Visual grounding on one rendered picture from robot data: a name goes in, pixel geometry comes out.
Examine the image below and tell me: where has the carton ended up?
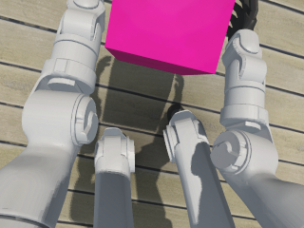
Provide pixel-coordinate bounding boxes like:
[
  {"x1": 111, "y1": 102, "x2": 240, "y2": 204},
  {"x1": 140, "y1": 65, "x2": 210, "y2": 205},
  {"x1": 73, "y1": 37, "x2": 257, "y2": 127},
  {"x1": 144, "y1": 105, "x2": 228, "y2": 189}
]
[{"x1": 104, "y1": 0, "x2": 236, "y2": 76}]

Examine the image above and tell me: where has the right robot foot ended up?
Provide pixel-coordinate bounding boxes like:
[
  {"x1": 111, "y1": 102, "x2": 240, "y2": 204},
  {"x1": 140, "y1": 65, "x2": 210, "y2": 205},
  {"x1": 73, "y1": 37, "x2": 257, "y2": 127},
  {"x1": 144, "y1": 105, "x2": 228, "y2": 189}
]
[{"x1": 167, "y1": 104, "x2": 184, "y2": 123}]

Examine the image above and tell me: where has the robot right hand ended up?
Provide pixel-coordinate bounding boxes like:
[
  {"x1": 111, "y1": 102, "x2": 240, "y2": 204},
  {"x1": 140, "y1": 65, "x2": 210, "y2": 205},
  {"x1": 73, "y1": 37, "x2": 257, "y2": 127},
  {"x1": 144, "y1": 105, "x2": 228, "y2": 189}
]
[{"x1": 226, "y1": 0, "x2": 258, "y2": 42}]

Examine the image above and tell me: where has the left robot forearm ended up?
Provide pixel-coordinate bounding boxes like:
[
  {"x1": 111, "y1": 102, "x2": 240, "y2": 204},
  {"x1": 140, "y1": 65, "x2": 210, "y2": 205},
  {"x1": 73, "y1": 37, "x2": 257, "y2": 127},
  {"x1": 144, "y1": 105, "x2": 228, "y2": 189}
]
[{"x1": 22, "y1": 0, "x2": 105, "y2": 136}]

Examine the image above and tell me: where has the right robot forearm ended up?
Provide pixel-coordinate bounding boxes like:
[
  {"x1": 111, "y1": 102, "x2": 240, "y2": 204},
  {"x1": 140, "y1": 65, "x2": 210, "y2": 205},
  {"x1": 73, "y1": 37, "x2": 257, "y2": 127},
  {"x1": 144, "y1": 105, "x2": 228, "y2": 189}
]
[{"x1": 219, "y1": 28, "x2": 275, "y2": 145}]

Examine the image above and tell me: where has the left robot upper arm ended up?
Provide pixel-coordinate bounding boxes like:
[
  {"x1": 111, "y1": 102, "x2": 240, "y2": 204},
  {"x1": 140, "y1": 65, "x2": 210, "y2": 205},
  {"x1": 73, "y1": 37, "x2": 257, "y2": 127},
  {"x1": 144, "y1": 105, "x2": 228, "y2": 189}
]
[{"x1": 0, "y1": 89, "x2": 99, "y2": 228}]

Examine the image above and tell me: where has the right robot upper arm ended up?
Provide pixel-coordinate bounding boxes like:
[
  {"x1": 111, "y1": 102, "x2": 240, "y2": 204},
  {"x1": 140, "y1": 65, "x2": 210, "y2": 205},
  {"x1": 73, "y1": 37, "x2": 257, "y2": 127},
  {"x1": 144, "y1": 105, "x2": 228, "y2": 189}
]
[{"x1": 210, "y1": 128, "x2": 304, "y2": 228}]

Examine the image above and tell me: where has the right robot shin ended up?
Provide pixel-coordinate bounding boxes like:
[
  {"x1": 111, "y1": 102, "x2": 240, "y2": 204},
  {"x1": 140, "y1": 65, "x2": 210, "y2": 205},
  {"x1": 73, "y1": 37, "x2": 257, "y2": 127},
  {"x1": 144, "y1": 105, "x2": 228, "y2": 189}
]
[{"x1": 169, "y1": 110, "x2": 210, "y2": 148}]

